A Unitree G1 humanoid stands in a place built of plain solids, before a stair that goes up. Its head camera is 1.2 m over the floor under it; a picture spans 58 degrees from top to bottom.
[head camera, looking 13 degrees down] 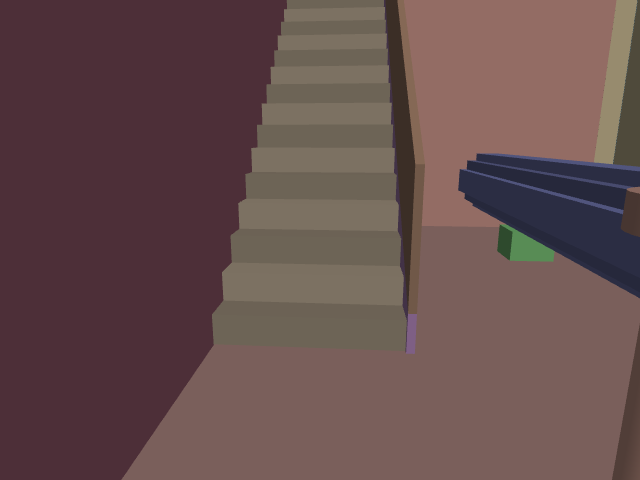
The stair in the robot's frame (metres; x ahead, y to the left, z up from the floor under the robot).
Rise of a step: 0.19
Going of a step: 0.23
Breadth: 1.15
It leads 4 degrees to the right of straight ahead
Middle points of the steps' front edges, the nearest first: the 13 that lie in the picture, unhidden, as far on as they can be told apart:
2.36 0.07 0.19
2.59 0.05 0.38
2.82 0.04 0.57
3.05 0.02 0.76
3.28 0.00 0.95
3.51 -0.02 1.14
3.74 -0.04 1.33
3.97 -0.05 1.52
4.20 -0.07 1.71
4.43 -0.09 1.90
4.66 -0.11 2.09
4.89 -0.12 2.28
5.12 -0.14 2.46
